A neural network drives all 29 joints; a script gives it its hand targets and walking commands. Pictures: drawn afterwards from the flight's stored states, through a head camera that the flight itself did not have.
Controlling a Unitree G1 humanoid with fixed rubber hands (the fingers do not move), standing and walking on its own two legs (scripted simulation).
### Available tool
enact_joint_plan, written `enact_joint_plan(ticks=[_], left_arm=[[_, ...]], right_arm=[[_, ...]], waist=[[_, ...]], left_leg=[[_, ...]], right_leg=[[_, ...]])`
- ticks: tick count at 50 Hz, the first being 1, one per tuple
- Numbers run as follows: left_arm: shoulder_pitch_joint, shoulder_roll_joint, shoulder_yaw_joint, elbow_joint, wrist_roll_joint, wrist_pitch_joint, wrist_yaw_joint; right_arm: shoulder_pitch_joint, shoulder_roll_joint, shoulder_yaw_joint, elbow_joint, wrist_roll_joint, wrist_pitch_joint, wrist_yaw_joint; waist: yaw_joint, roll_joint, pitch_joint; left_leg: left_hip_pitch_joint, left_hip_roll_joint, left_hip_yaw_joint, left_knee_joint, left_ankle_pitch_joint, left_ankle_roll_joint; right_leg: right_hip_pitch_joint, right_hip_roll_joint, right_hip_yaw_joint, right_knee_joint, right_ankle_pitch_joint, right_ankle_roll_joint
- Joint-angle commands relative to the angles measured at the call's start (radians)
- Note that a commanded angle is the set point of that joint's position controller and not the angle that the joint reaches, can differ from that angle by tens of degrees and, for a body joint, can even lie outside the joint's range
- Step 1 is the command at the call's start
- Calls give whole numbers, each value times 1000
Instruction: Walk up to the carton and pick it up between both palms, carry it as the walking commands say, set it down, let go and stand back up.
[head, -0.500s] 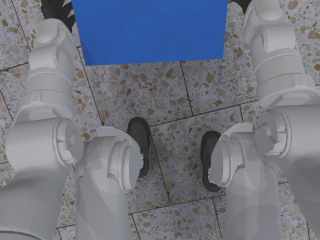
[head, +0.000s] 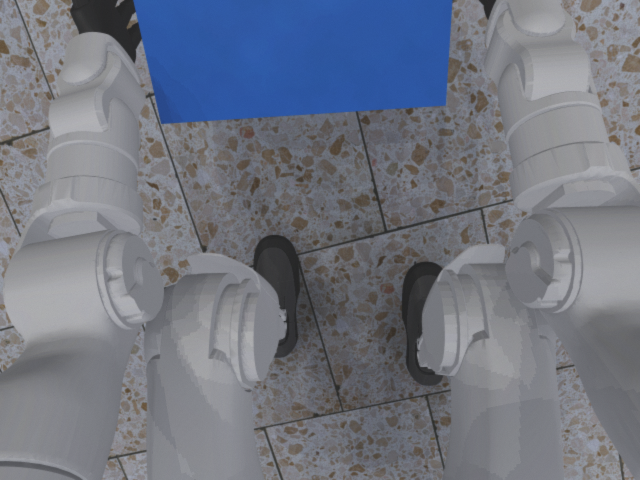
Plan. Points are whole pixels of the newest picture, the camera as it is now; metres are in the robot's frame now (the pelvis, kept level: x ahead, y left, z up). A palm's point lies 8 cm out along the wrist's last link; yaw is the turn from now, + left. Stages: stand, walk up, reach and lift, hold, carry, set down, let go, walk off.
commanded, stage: set down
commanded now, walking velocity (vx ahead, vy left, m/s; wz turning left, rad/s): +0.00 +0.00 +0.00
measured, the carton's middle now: (303, 40) +0.54 +0.06 -0.24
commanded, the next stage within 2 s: none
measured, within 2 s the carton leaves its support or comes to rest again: rests again in 0.60 s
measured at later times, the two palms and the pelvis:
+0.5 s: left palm (123, 63) +0.50 +0.24 -0.16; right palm (499, 20) +0.53 -0.14 -0.17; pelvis +0.00 +0.00 +0.01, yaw +0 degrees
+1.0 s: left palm (105, 75) +0.49 +0.26 -0.17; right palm (537, 18) +0.53 -0.18 -0.18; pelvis +0.00 +0.00 +0.00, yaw -1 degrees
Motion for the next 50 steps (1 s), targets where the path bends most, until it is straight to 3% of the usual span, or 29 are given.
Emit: enact_joint_plan(ticks=[1, 8, 13, 17, 22, 26, 30, 37, 50], left_arm=[[-310, -810, -303, 12, -11, 66, -237], [-278, -732, -286, 35, -10, 51, -216], [-238, -589, -267, 62, -16, 22, -173], [-170, -363, -222, 102, -26, -24, -104], [-73, -37, -207, 141, -97, -101, 29], [-145, 30, -224, 53, -141, -144, 70], [-156, 58, -228, 11, -173, -147, 72], [-138, 122, -195, 23, -165, -132, 57], [-130, 192, -138, -50, -137, -113, 30]], right_arm=[[-203, 684, 277, 68, 17, 34, 187], [-190, 597, 271, 80, 23, 14, 165], [-176, 446, 255, 97, 40, -16, 120], [-151, 215, 239, 121, 76, -50, 54], [-118, -149, 242, 130, 193, -118, -65], [-196, -219, 266, 46, 278, -164, -103], [-206, -267, 270, -8, 303, -168, -106], [-183, -279, 300, 19, 330, -137, -75], [-183, -325, 269, -65, 296, -108, -72]], waist=[[-45, -93, -812], [-42, -92, -824], [-33, -88, -850], [-19, -78, -870], [-12, -43, -876], [10, -54, -962], [0, -82, -1039], [38, -99, -987], [47, -110, -1080]], left_leg=[[522, -88, 47, -108, 152, -6], [548, -84, 45, -103, 162, -10], [585, -74, 49, -101, 163, -18], [626, -58, 51, -105, 160, -27], [681, -32, 33, -118, 186, -40], [736, -24, 8, -109, 277, -36], [781, -20, -3, -101, 309, -36], [736, -6, 5, -97, 248, -33], [754, 0, 33, -78, 257, -27]], right_leg=[[360, 43, -62, -234, 196, -32], [367, 39, -62, -226, 201, -25], [392, 34, -59, -221, 199, -16], [415, 26, -55, -223, 185, -5], [427, 12, -45, -233, 188, 11], [457, 6, -35, -215, 253, 17], [495, -2, -38, -211, 273, 21], [476, -16, -27, -214, 220, 22], [575, -15, -29, -215, 251, 27]])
